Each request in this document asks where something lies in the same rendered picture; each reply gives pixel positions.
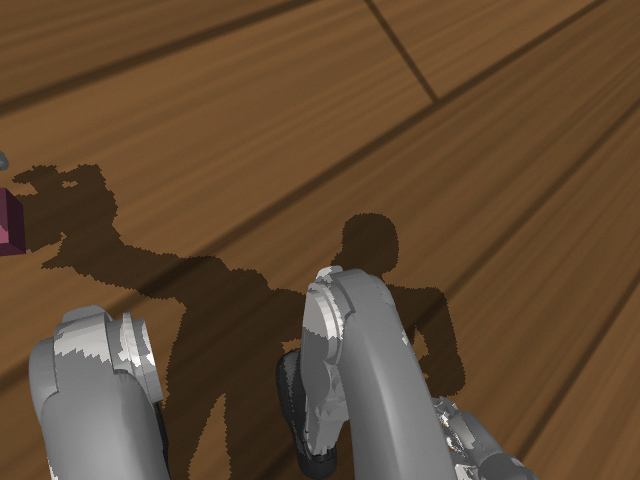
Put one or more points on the right robot foot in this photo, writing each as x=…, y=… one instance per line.
x=292, y=397

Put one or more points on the right robot arm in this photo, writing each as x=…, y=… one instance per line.
x=503, y=466

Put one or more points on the right robot hand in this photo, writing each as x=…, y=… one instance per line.
x=472, y=442

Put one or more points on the left robot foot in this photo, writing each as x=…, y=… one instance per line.
x=163, y=433

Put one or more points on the cube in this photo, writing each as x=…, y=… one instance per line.
x=12, y=232

